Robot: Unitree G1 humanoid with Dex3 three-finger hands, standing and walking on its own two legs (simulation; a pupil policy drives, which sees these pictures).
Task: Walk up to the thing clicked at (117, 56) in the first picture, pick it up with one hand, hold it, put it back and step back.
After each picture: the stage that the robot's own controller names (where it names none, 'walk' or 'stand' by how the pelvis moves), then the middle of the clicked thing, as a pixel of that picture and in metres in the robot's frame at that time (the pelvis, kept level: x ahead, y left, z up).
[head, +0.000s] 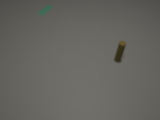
stand; (119, 52) +1.20 -0.41 -0.66
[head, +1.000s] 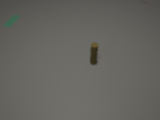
walk; (93, 54) +1.14 -0.05 -0.63
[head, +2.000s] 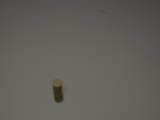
walk; (57, 91) +0.69 +0.18 -0.62
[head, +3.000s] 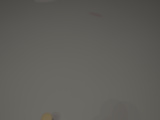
stand; out of the picture +0.41 +0.21 -0.63
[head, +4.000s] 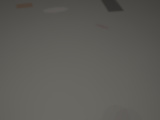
stand; out of the picture +0.37 +0.19 -0.66
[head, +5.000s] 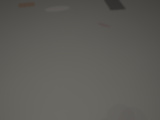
stand; out of the picture +0.38 +0.19 -0.66
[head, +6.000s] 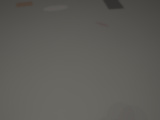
stand; out of the picture +0.38 +0.20 -0.66
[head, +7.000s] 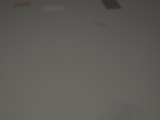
stand; out of the picture +0.36 +0.20 -0.66
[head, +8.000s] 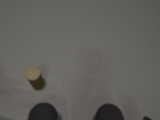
go down; (35, 79) +0.43 +0.20 -0.41
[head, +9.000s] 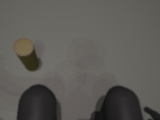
go down; (28, 57) +0.46 +0.22 -0.27
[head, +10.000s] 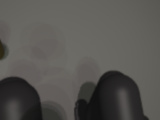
close in; out of the picture +0.45 +0.25 -0.18
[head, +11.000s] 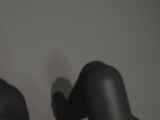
close; out of the picture +0.44 +0.27 -0.16
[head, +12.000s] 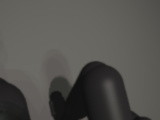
lift; out of the picture +0.43 +0.28 -0.16
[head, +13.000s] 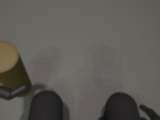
lift; (13, 75) +0.33 +0.21 -0.01
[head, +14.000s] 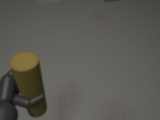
hold; (32, 88) +0.31 +0.16 +0.05
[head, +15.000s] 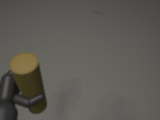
hold; (32, 87) +0.32 +0.16 +0.04
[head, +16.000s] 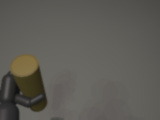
crouch; (32, 87) +0.33 +0.16 +0.00
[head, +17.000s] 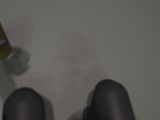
lower; out of the picture +0.48 +0.22 -0.05
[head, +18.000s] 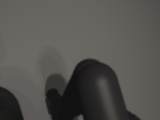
lower; out of the picture +0.46 +0.28 -0.17
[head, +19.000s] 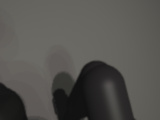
lower; out of the picture +0.45 +0.28 -0.17
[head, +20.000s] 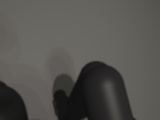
lower; out of the picture +0.44 +0.28 -0.17
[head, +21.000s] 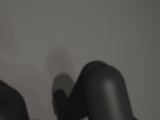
lower; out of the picture +0.44 +0.28 -0.17
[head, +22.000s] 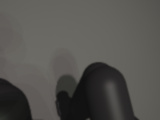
loosen; out of the picture +0.43 +0.26 -0.17
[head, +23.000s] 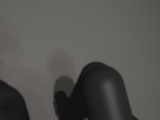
withdraw; out of the picture +0.43 +0.27 -0.17
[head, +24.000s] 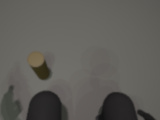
walk; (40, 67) +0.45 +0.20 -0.33
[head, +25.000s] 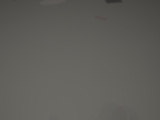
stand; out of the picture +0.37 +0.17 -0.60
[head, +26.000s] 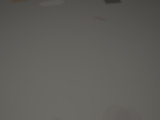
stand; out of the picture +0.38 +0.19 -0.60
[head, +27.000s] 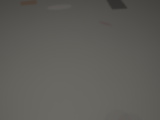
stand; out of the picture +0.39 +0.17 -0.64
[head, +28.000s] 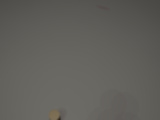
walk; out of the picture +0.40 +0.16 -0.64
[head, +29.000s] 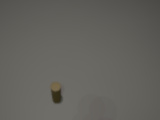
walk; (56, 93) +0.55 +0.14 -0.64
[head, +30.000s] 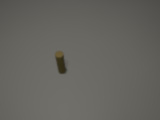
walk; (60, 63) +0.88 +0.23 -0.63
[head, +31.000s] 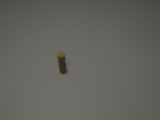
stand; (62, 63) +1.04 +0.21 -0.64
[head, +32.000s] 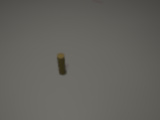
stand; (61, 64) +1.02 +0.21 -0.66
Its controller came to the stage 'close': yes
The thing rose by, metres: 0.69
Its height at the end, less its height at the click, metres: +0.00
